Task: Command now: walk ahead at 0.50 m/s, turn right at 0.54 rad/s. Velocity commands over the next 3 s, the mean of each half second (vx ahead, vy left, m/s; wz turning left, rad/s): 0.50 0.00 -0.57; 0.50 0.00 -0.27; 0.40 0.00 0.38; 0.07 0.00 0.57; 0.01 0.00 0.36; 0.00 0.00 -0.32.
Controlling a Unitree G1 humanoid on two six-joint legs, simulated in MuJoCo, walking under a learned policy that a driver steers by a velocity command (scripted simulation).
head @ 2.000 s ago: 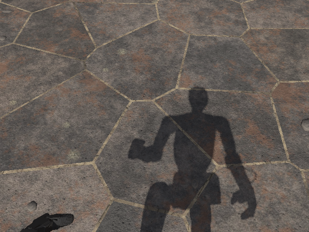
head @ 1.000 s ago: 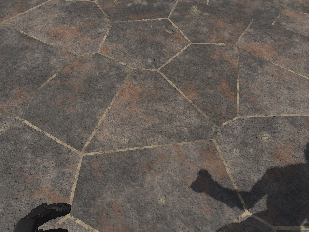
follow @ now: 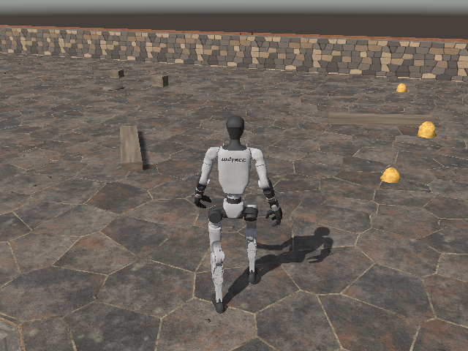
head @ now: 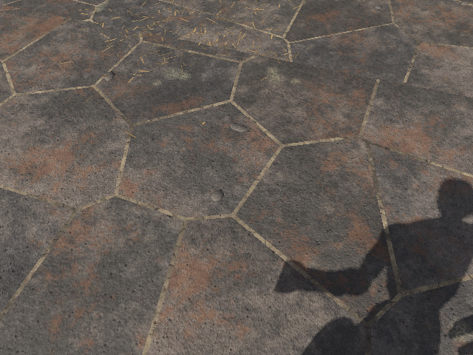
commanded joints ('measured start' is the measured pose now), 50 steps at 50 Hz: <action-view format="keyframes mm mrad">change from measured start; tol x32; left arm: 1 -89 70 16 -110 0 -11 -16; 5 338 245 109 -19 -6 10 15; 31 403 100 21 -37 -21 -30 67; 50 -99 82 10 -159 1 -67 14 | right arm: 1 -25 -194 -48 -46 16 9 -8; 24 -389 -102 6 -233 4 -44 31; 30 45 -283 -61 -128 -33 -52 24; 50 50 -192 -18 -12 29 7 14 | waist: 1 30 91 49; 7 199 -113 -404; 50 27 127 16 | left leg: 1 16 309 -59 19 646 134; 4 -45 263 -1 425 993 79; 5 -282 221 0 724 716 31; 6 -739 9 -86 1071 -238 -36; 7 -844 -10 -325 1177 -296 -20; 26 -522 19 -333 262 282 -17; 30 259 382 -903 145 -18 268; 50 -142 259 -410 4 364 173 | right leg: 1 4 32 -55 -48 -91 -46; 4 396 157 -124 -109 -143 -127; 7 1060 -241 844 -377 -409 -404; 15 437 -53 306 -466 113 -278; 26 513 -47 410 -304 -81 -167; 32 -131 120 199 607 -477 3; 50 175 61 22 -171 -56 -2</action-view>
